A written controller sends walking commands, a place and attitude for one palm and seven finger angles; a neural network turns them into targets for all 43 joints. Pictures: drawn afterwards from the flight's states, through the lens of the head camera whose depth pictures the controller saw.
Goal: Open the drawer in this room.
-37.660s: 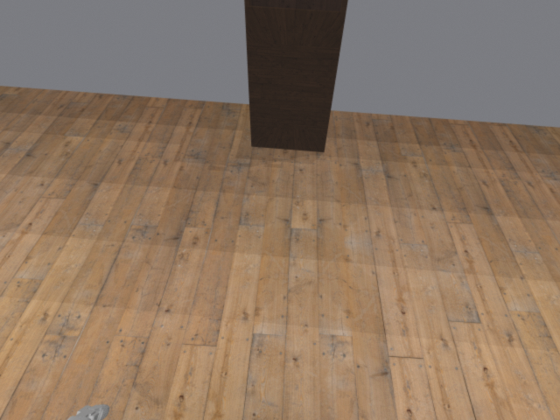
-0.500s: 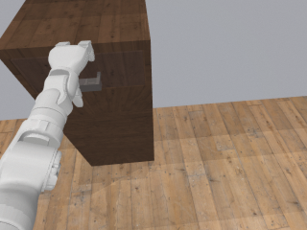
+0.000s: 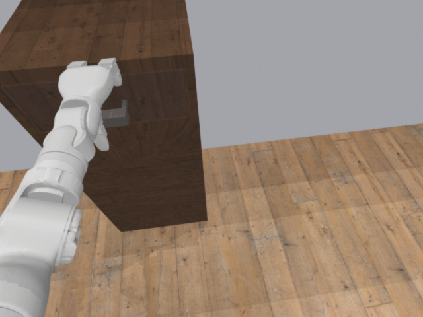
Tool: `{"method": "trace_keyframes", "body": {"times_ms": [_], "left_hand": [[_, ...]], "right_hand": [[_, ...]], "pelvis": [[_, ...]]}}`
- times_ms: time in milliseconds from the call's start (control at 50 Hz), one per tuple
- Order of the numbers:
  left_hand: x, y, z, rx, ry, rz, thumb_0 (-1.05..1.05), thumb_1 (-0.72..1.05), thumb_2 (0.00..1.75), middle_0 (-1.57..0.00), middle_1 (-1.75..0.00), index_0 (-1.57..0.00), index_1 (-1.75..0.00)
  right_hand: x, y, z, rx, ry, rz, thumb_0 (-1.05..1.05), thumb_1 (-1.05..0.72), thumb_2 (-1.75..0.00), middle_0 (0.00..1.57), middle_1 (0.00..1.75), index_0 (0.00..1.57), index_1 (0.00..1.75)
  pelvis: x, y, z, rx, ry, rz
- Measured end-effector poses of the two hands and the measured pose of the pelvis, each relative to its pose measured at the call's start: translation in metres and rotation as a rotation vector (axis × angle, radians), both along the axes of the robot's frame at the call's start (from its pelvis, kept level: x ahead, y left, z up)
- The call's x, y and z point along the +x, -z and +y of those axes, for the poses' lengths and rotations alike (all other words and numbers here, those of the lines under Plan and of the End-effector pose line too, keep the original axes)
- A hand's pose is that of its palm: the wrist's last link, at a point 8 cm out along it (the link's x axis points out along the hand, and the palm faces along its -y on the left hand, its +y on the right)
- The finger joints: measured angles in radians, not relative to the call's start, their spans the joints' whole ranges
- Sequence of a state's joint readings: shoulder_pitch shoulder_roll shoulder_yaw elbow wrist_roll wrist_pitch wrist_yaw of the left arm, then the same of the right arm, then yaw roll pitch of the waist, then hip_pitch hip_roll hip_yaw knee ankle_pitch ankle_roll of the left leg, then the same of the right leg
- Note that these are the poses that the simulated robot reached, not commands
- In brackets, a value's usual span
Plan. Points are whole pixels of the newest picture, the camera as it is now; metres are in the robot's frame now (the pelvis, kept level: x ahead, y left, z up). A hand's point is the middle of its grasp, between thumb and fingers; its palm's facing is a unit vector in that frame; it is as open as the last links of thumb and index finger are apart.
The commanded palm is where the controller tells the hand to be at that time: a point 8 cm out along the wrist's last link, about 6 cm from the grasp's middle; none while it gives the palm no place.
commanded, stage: re-aim the fingers above the handle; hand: left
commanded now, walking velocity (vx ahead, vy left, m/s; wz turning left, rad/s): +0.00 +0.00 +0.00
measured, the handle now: (104, 112) +0.54 +0.22 +0.06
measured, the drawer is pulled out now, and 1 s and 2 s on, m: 0.00 0.00 0.00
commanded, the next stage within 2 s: lower the fingers behind the handle in 0.18 s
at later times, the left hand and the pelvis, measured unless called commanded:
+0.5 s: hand (98, 113) +0.49 +0.21 +0.11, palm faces -0.01 +0.01 -1.00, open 13.9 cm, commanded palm +0.47 +0.21 +0.16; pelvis +0.01 +0.00 +0.00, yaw +1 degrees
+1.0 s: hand (106, 118) +0.50 +0.20 +0.08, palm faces -0.02 +0.02 -1.00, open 13.8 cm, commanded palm +0.47 +0.20 +0.12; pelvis +0.01 +0.00 +0.00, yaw +0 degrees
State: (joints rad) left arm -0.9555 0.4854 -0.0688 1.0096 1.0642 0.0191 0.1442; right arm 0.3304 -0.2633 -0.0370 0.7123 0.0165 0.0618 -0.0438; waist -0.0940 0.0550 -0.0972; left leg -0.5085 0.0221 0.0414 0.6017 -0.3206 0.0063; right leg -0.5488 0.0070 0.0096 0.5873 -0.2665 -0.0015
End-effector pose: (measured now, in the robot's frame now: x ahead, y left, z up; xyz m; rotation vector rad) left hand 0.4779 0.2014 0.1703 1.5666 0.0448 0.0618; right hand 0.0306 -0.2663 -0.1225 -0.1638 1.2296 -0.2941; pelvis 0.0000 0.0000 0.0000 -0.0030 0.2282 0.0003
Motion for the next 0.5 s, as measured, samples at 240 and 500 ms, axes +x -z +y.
{"method": "trace_keyframes", "body": {"times_ms": [240, 500], "left_hand": [[-0.007, -0.005, 0.008, 0.006, -0.035, -0.011, 0.00, -0.49, 0.30, -0.32, -1.20, -0.32, -1.20], [-0.011, 0.010, 0.003, 0.009, 0.002, 0.019, 0.00, -0.49, 0.30, -0.32, -1.20, -0.31, -1.20]], "right_hand": [[0.020, 0.000, 0.000, 0.014, -0.017, -0.021, 0.01, -0.91, -0.90, 0.20, 0.30, 0.20, 0.30], [0.049, -0.002, 0.002, 0.013, -0.060, -0.070, 0.01, -0.91, -0.90, 0.20, 0.30, 0.20, 0.30]], "pelvis": [[0.007, -0.002, -0.001, -0.001, -0.004, -0.017], [0.009, -0.001, -0.002, 0.001, -0.016, -0.019]]}}
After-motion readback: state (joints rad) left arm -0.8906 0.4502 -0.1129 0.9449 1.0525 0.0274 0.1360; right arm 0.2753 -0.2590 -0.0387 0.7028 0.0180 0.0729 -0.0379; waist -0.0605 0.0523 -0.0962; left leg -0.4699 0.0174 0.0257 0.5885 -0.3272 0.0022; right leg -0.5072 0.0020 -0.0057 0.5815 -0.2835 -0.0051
